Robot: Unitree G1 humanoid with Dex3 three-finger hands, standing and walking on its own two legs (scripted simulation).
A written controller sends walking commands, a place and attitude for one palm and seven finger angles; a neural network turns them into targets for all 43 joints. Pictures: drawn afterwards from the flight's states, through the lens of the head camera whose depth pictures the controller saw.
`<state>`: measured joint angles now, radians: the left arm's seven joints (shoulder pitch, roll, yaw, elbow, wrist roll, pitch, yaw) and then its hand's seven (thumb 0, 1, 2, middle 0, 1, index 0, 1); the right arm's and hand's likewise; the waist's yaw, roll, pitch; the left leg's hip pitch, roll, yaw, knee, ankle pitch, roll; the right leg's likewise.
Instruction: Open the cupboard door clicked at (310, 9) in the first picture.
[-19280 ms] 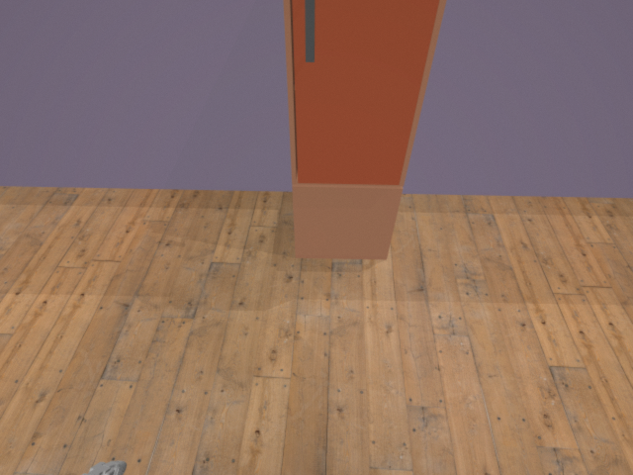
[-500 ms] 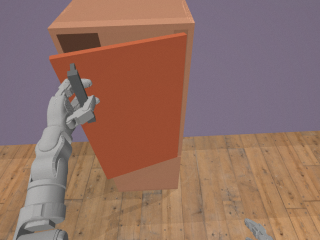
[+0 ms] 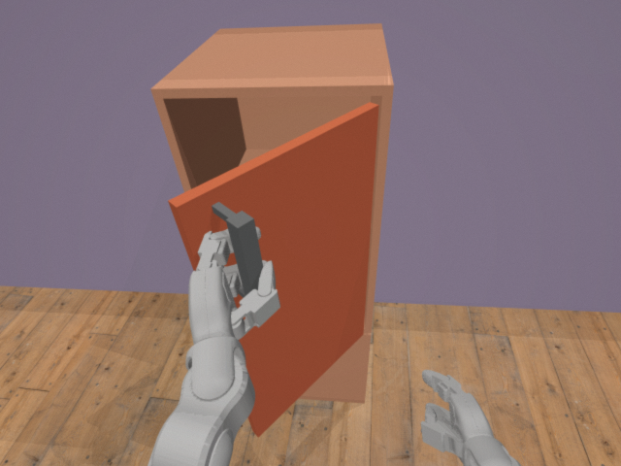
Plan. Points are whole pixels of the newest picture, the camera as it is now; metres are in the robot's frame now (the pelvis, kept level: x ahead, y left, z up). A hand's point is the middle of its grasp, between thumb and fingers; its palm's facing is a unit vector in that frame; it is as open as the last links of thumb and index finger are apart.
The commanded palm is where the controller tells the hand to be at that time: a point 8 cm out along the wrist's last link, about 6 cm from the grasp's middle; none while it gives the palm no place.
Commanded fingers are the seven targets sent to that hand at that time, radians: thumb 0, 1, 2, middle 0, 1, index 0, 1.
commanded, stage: open thumb and fingers to let go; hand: left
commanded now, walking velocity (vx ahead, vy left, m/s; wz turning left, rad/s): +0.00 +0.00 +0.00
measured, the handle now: (241, 261) +0.31 +0.11 +0.16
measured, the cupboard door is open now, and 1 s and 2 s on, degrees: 50 48 50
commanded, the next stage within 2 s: slide the hand sideways off the handle in 0.88 s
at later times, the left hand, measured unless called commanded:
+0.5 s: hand (260, 287) +0.27 +0.08 +0.16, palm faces +0.33 -0.94 +0.03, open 11.2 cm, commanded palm +0.23 +0.11 +0.16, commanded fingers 0.00 -0.50 0.30 -0.29 -1.15 -0.29 -1.15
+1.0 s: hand (262, 291) +0.26 +0.08 +0.16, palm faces +0.26 -0.97 +0.02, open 15.4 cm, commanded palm +0.22 +0.11 +0.16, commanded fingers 0.00 -0.50 0.30 -0.15 -0.30 -0.15 -0.30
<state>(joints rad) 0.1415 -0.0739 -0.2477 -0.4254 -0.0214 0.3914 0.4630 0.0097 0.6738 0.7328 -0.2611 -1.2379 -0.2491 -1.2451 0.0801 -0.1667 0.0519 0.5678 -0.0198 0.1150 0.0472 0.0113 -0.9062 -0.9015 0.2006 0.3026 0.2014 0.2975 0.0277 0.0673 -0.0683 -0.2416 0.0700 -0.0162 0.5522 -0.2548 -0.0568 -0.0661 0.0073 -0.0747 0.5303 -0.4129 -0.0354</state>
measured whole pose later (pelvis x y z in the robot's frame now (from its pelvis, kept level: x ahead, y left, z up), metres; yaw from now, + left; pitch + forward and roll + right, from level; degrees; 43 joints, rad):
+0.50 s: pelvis -0.03 +0.00 +0.00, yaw +1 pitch -6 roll +0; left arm -0.05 -0.11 -0.19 -0.17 -0.02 0.31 0.49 0.00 -0.06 0.49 -0.32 -1.23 -0.32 -1.22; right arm 0.11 -0.19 0.03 0.67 -0.02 0.07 -0.02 0.01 -0.91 -0.90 0.20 0.30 0.20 0.30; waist 0.04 0.07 -0.01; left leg -0.20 0.06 -0.04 0.50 -0.20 -0.05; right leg -0.03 0.01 -0.10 0.50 -0.37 -0.04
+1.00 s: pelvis -0.04 +0.04 +0.00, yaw -1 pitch -6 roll -1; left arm -0.12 -0.12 -0.29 -0.13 0.00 0.34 0.58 -0.01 -0.50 0.30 -0.27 -0.52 -0.28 -0.49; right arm 0.08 -0.15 0.04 0.68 -0.03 0.09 0.04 0.01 -0.91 -0.90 0.20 0.30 0.20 0.30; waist 0.03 0.06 -0.01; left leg -0.25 0.05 0.00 0.55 -0.21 -0.03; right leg -0.07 -0.01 -0.06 0.52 -0.35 0.00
